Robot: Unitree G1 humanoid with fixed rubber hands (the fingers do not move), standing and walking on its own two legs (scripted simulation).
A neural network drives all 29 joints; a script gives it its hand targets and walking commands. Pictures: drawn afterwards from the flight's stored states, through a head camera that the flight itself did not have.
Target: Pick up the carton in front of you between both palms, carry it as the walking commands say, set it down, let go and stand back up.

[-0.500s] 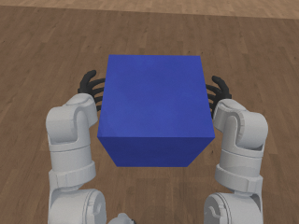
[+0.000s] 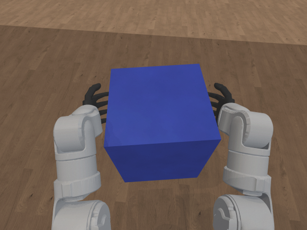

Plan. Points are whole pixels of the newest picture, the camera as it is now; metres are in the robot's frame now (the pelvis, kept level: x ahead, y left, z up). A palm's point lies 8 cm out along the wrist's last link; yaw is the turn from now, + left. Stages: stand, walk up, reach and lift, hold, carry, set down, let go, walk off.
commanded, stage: carry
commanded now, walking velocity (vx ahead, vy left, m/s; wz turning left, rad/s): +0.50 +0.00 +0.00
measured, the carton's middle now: (158, 128) +0.38 +0.02 +0.08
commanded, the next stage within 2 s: none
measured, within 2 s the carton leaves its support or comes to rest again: neither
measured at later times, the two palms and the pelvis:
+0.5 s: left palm (128, 25) +0.70 +0.14 +0.20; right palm (220, 36) +0.66 -0.15 +0.20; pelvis +0.32 +0.04 +0.06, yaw +0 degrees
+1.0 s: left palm out of the picture +0.96 +0.18 +0.27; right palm out of the picture +0.96 -0.12 +0.27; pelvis +0.60 +0.02 +0.10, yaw +1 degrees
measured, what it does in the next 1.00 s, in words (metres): climbs: left foot 0.04 m higher, then right foot 0.04 m higher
